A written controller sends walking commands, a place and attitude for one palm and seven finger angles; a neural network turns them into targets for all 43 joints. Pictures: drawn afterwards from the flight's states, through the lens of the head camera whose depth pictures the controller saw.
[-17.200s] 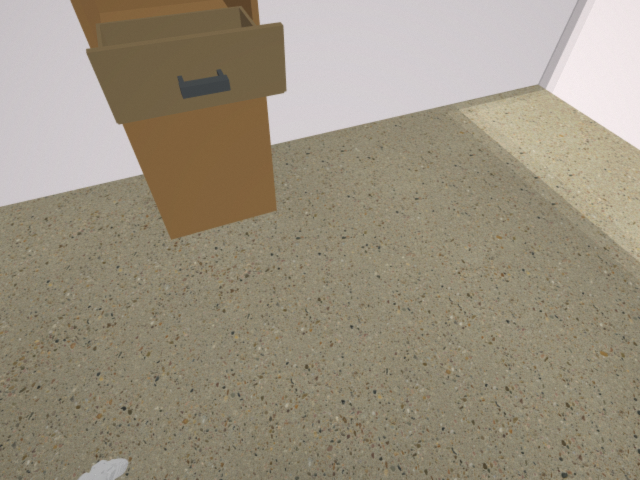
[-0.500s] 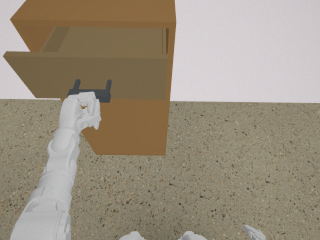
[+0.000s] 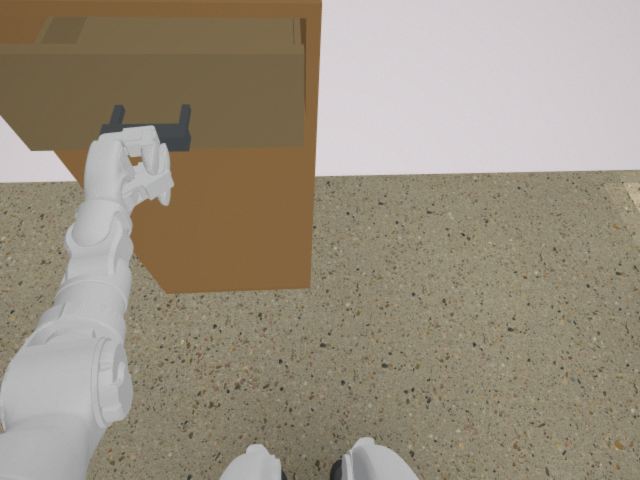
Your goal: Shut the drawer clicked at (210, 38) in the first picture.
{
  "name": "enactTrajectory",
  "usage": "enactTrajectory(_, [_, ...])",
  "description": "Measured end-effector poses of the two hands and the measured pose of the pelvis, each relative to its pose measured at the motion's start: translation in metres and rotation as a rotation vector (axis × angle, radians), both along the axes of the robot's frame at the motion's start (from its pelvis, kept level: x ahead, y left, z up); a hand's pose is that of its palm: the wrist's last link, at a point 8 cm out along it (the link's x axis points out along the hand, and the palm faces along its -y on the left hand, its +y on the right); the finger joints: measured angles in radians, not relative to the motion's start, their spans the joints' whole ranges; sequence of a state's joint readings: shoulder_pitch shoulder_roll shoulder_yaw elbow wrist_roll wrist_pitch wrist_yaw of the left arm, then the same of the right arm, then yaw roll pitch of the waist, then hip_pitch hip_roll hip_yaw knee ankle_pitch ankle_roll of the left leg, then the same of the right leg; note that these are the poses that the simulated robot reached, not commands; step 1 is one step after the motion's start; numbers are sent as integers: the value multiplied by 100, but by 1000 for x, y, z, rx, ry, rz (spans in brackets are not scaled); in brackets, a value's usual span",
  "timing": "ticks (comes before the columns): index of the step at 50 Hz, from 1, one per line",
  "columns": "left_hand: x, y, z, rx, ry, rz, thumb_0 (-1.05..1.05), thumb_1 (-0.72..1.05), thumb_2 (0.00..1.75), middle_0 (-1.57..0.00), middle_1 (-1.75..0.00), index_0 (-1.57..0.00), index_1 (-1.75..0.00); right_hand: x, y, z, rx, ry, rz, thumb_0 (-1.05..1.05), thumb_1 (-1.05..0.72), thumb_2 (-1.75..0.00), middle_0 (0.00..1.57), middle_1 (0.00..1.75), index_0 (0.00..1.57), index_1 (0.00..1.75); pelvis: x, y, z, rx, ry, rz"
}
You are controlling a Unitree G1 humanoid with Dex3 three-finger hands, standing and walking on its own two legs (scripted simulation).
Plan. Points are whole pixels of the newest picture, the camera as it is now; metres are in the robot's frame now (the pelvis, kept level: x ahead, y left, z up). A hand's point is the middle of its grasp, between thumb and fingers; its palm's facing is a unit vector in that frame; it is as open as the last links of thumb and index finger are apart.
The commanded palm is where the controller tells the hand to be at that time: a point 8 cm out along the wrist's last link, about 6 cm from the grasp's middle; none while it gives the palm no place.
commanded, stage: push the drawer shut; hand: left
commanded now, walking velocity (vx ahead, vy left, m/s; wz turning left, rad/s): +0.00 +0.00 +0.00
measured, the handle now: (149, 125) +0.56 +0.20 +0.08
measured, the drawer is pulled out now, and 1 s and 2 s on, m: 0.07 0.00 0.00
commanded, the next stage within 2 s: pull the fist back off the drawer in 1.00 s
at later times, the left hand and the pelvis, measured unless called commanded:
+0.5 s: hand (170, 137) +0.54 +0.17 +0.08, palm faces +0.02 -1.00 -0.04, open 3.1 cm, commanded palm +0.53 +0.22 +0.08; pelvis +0.01 +0.01 -0.01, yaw -1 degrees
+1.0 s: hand (164, 128) +0.55 +0.18 +0.08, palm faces +0.03 -1.00 -0.05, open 3.1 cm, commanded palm +0.58 +0.21 +0.08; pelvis +0.00 +0.02 -0.01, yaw +0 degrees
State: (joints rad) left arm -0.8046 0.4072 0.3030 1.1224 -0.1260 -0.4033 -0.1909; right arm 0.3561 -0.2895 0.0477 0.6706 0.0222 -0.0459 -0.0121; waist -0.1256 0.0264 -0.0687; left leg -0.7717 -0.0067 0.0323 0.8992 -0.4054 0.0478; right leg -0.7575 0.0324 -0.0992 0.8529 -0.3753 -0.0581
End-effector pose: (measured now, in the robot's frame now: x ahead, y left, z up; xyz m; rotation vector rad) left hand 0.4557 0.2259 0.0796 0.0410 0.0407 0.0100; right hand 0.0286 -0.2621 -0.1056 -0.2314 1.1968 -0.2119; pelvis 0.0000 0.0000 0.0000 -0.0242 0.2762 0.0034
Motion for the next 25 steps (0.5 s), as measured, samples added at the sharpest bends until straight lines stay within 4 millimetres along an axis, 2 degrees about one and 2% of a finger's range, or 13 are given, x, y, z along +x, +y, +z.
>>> enactTrajectory(11, [28, -3, 1, -4, 1, 8, -1, 77, 91, -140, -160, -140, -160, -26, 4, 0, -2, 81, -44, 1, -90, -90, 20, 30, 20, 30, 4, 3, -3, -7, 37, -12])
enactTrajectory(25, [59, 0, 2, -5, 4, 7, 1, 73, 89, -140, -160, -140, -160, -42, 14, 3, -10, 151, -70, 1, -90, -90, 20, 30, 20, 30, 9, 11, -6, -20, 77, -19])
